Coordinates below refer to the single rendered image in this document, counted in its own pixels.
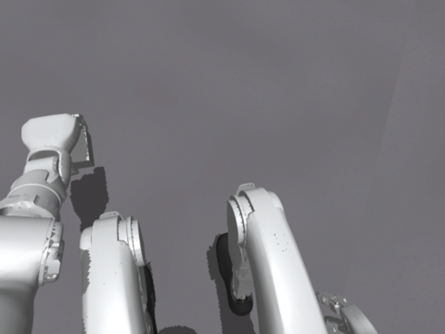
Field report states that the small box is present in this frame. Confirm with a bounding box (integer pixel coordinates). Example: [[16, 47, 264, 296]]
[[70, 128, 95, 169]]

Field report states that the right robot hand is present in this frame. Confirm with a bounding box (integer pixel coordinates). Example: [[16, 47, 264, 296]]
[[316, 292, 378, 334]]

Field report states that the left robot hand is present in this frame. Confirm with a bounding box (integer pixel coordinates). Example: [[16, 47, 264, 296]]
[[22, 113, 88, 175]]

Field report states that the left robot foot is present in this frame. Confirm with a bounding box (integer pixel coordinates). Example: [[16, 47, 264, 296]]
[[143, 265, 158, 334]]

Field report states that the left robot arm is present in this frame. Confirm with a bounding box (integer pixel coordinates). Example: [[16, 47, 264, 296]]
[[0, 145, 72, 334]]

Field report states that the right robot foot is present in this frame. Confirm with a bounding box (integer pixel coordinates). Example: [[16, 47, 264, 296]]
[[216, 232, 253, 316]]

